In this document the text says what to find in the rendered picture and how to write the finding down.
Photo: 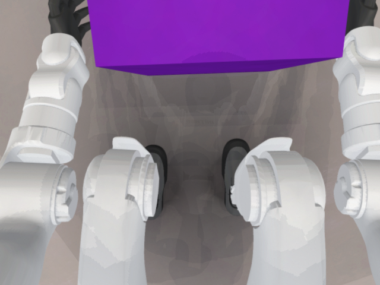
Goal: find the robot right hand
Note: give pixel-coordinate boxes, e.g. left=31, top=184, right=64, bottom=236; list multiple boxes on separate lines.
left=345, top=0, right=378, bottom=36

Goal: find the robot left forearm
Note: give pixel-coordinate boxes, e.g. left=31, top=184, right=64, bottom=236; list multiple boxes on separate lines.
left=0, top=33, right=90, bottom=169

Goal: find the robot right upper arm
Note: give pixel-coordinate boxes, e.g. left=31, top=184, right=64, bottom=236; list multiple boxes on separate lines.
left=334, top=159, right=380, bottom=285

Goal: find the robot right forearm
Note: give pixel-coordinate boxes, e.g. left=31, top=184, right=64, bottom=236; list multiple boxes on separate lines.
left=332, top=26, right=380, bottom=160

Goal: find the robot left foot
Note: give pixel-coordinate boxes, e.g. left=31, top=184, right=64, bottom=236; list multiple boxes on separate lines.
left=145, top=145, right=167, bottom=220

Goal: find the robot left hand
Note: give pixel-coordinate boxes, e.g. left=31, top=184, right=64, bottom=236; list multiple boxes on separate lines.
left=48, top=0, right=91, bottom=47

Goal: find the robot left upper arm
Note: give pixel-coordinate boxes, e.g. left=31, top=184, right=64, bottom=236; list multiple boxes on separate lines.
left=0, top=161, right=78, bottom=285

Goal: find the carton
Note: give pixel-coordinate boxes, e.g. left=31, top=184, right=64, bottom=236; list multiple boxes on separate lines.
left=87, top=0, right=349, bottom=76

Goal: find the robot right shin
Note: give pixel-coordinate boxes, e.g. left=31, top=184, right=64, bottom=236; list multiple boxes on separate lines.
left=230, top=137, right=326, bottom=215

